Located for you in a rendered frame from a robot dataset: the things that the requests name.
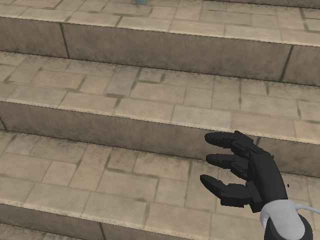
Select robot right hand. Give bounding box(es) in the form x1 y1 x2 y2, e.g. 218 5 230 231
200 130 289 213

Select right robot forearm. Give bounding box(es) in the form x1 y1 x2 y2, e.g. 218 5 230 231
259 199 313 240

